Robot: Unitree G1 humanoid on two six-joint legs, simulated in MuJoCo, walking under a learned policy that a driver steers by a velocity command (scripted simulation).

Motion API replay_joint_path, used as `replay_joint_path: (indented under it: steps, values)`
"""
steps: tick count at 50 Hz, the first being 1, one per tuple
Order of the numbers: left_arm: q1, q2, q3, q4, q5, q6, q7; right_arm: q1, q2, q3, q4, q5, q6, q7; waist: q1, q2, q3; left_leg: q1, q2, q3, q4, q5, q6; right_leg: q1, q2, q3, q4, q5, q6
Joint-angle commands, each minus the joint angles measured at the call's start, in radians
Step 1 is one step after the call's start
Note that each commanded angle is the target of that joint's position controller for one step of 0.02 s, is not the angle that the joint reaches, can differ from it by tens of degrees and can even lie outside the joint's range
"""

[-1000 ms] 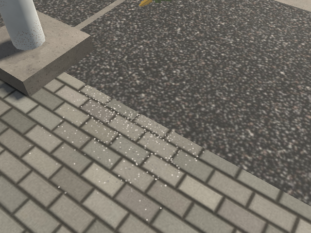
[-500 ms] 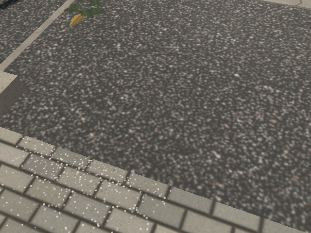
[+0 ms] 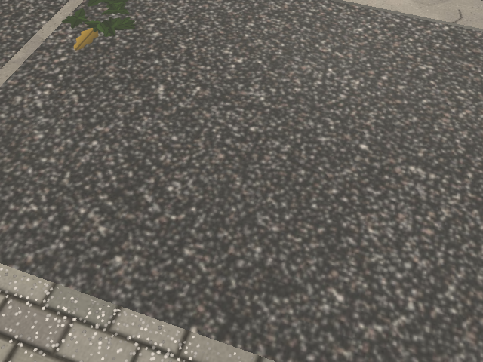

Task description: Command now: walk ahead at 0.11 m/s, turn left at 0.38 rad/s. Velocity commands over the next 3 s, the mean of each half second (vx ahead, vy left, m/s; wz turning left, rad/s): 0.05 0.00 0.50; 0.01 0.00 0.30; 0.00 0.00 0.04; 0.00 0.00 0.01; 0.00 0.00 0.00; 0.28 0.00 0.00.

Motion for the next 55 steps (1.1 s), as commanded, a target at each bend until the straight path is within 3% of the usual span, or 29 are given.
replay_joint_path:
  steps: [1,5,9,10,11,12,13,14,15,18,21,25,28,30,31,32,33,34,35,37,39,43,46,48,50,51,52,53,55]
  values:
    - [0.105,0.079,0.025,-0.033,0.0,0.004,0.013,-0.044,-0.195,-0.059,-0.087,0.012,0.011,-0.024,0.041,0.126,-0.228,0.11,0.239,-0.269,-0.117,0.213,0.186,0.087,0.012,0.0,-0.109,0.102,0.015]
    - [0.029,0.078,0.025,-0.059,-0.003,0.005,0.005,-0.045,-0.188,-0.061,-0.098,0.019,0.04,-0.038,0.018,0.151,-0.186,0.06,0.208,-0.325,-0.133,-0.091,0.152,0.123,0.032,0.011,-0.239,0.161,0.013]
    - [0.06,0.085,0.033,-0.055,-0.012,-0.028,-0.013,-0.051,-0.178,-0.059,-0.113,0.026,0.061,-0.046,0.049,0.168,-0.168,0.074,0.177,-0.386,-0.05,-0.063,0.106,0.249,0.042,-0.004,-0.525,0.261,-0.019]
    - [0.08,0.117,0.043,-0.053,-0.007,-0.033,-0.013,-0.03,-0.152,-0.051,-0.115,0.028,0.064,-0.048,0.052,0.141,-0.176,0.032,0.14,-0.365,0.007,-0.114,0.064,0.339,-0.023,0.029,-0.604,0.312,-0.046]
    - [0.093,0.186,0.057,-0.066,0.014,-0.029,-0.004,0.014,-0.092,-0.034,-0.12,0.016,0.065,-0.046,0.025,-0.037,-0.21,-0.068,0.055,-0.251,0.213,-0.354,0.004,0.441,-0.245,0.21,-0.641,0.391,-0.128]
    - [0.06,0.23,0.068,-0.067,0.053,-0.017,-0.011,0.01,-0.11,-0.042,-0.156,0.022,0.053,-0.044,-0.001,-0.281,-0.155,-0.233,-0.065,-0.068,0.414,-0.543,-0.043,0.383,-0.391,0.429,-0.691,0.54,-0.278]
    - [0.03,0.18,0.056,-0.089,0.052,-0.021,-0.011,0.038,-0.187,-0.065,-0.137,0.01,0.046,-0.042,0.001,-0.21,-0.157,-0.236,0.006,-0.086,0.613,-0.53,-0.078,0.362,-0.41,0.417,-0.681,0.58,-0.323]
    - [-0.015,0.13,0.042,-0.099,0.036,-0.023,-0.008,0.06,-0.212,-0.079,-0.114,0.02,0.053,-0.041,-0.013,-0.143,-0.143,-0.241,0.017,-0.081,0.692,-0.471,-0.096,0.353,-0.352,0.308,-0.657,0.593,-0.29]
    - [-0.047,0.112,0.037,-0.107,0.021,-0.022,-0.008,0.082,-0.196,-0.08,-0.091,0.021,0.069,-0.047,-0.022,-0.105,-0.13,-0.246,0.028,-0.066,0.741,-0.422,-0.119,0.355,-0.292,0.215,-0.64,0.582,-0.25]
    - [-0.038,0.111,0.034,-0.097,0.011,-0.013,0.0,0.046,-0.137,-0.064,-0.121,0.026,0.089,-0.044,0.005,-0.125,-0.104,-0.266,0.048,-0.012,0.764,-0.323,-0.163,0.358,-0.238,0.078,-0.639,0.649,-0.248]
    - [0.015,0.133,0.046,-0.081,0.013,0.002,0.009,-0.033,-0.108,-0.049,-0.175,0.029,0.087,-0.033,0.052,-0.158,-0.13,-0.263,0.083,0.019,0.613,-0.302,-0.18,0.448,-0.263,0.048,-0.635,0.655,-0.274]
    - [-0.001,0.181,0.067,-0.08,0.003,0.011,-0.001,-0.049,-0.103,-0.042,-0.209,0.024,0.088,-0.012,0.061,-0.178,-0.159,-0.101,0.101,0.083,0.42,-0.309,-0.153,0.413,-0.294,-0.009,-0.626,0.666,-0.278]
    - [-0.003,0.192,0.074,-0.071,-0.016,0.008,-0.014,-0.034,-0.12,-0.052,-0.221,0.025,0.097,0.0,0.052,-0.186,-0.152,-0.027,0.09,0.117,0.273,-0.279,-0.112,0.414,-0.316,-0.022,-0.589,0.647,-0.261]
    - [-0.012,0.179,0.07,-0.057,-0.039,0.006,-0.017,0.034,-0.111,-0.057,-0.2,0.02,0.096,0.004,0.006,-0.159,-0.156,0.127,0.055,0.137,0.037,-0.117,-0.054,0.357,-0.285,-0.06,-0.5,0.602,-0.203]
    - [0.044,0.142,0.058,-0.031,-0.033,0.001,-0.022,0.068,-0.143,-0.067,-0.193,0.017,0.094,-0.005,0.003,-0.078,-0.172,0.274,0.075,0.071,-0.055,0.047,-0.02,0.261,-0.242,-0.117,-0.406,0.489,-0.131]
    - [0.06,0.065,0.029,-0.059,0.024,-0.003,-0.032,0.094,-0.255,-0.088,-0.21,0.009,0.09,-0.024,0.034,0.226,-0.217,0.472,0.341,-0.259,-0.037,0.461,0.072,0.013,-0.134,-0.215,-0.126,0.04,-0.023]
    - [-0.006,0.081,0.032,-0.087,0.025,-0.003,-0.023,0.066,-0.261,-0.079,-0.226,-0.02,0.074,-0.021,-0.003,0.291,-0.218,0.392,0.502,-0.389,-0.033,0.606,0.279,-0.127,-0.039,-0.13,0.072,-0.238,0.021]
    - [-0.051,0.138,0.047,-0.083,0.002,0.003,-0.016,0.078,-0.213,-0.065,-0.218,-0.032,0.055,-0.014,-0.044,0.189,-0.224,0.338,0.454,-0.33,-0.057,0.495,0.295,-0.111,-0.061,-0.056,0.164,-0.213,0.019]
    - [-0.053,0.142,0.052,-0.074,-0.012,0.01,-0.012,0.035,-0.186,-0.055,-0.204,-0.026,0.043,-0.014,-0.016,0.165,-0.181,0.309,0.384,-0.25,-0.059,0.4,0.238,-0.113,-0.07,-0.04,0.175,-0.145,0.01]
    - [-0.013,0.14,0.057,-0.038,-0.001,0.026,0.001,-0.045,-0.151,-0.04,-0.2,0.001,0.039,-0.021,0.02,0.149,-0.149,0.266,0.315,-0.172,-0.065,0.338,0.171,-0.089,-0.074,-0.033,0.141,-0.022,0.021]
    - [0.027,0.119,0.052,-0.022,-0.004,0.027,-0.003,-0.064,-0.121,-0.025,-0.194,-0.006,0.038,-0.029,0.043,0.146,-0.166,0.23,0.287,-0.13,-0.07,0.366,0.17,-0.011,-0.059,-0.041,0.12,0.058,0.033]
    - [-0.001,0.071,0.027,-0.02,-0.005,0.026,-0.01,-0.066,-0.117,-0.023,-0.171,-0.008,0.039,-0.034,0.019,0.149,-0.157,0.231,0.274,-0.124,-0.073,0.24,0.165,0.088,-0.066,-0.046,-0.143,0.086,0.03]
    - [-0.005,0.089,0.027,-0.017,-0.01,0.025,-0.013,-0.055,-0.128,-0.022,-0.146,-0.011,0.043,-0.029,0.002,0.155,-0.132,0.202,0.289,-0.173,-0.081,0.132,0.181,0.166,-0.056,-0.057,-0.277,0.07,0.02]
    - [0.027,0.079,0.024,0.001,-0.008,0.02,-0.016,-0.077,-0.108,-0.011,-0.131,-0.002,0.042,-0.025,0.03,0.137,-0.115,0.169,0.271,-0.182,-0.069,0.058,0.158,0.25,-0.046,-0.067,-0.438,0.167,0.003]
    - [0.055,0.096,0.019,0.014,0.015,0.008,-0.019,-0.036,-0.07,0.004,-0.102,-0.005,0.031,-0.022,0.041,0.067,-0.126,0.102,0.215,-0.157,-0.05,-0.047,0.071,0.416,-0.088,-0.011,-0.592,0.452,-0.029]
    - [0.054,0.161,0.03,0.009,0.015,0.007,-0.016,0.001,-0.073,0.003,-0.096,-0.022,0.021,-0.015,-0.005,-0.036,-0.135,0.071,0.151,-0.103,-0.016,-0.134,0.027,0.452,-0.149,0.031,-0.545,0.588,-0.06]
    - [0.027,0.158,0.035,0.028,0.003,0.006,-0.022,0.01,-0.068,0.001,-0.089,-0.02,0.019,-0.013,-0.025,-0.12,-0.13,0.12,0.096,-0.035,-0.026,-0.177,-0.008,0.358,-0.135,0.02,-0.53,0.419,-0.096]
    - [0.008,0.107,0.024,0.017,0.003,0.001,-0.03,-0.043,-0.093,-0.002,-0.083,-0.021,0.023,-0.016,0.013,-0.086,-0.103,0.155,0.091,-0.026,-0.002,-0.172,-0.026,0.299,-0.11,0.012,-0.553,0.314,-0.094]
    - [0.001,0.084,0.013,0.027,0.013,-0.011,-0.031,-0.07,-0.079,-0.003,-0.081,-0.012,0.037,-0.025,0.019,-0.078,-0.084,0.162,0.1,-0.032,0.013,-0.132,-0.016,0.271,-0.092,-0.004,-0.564,0.293,-0.067]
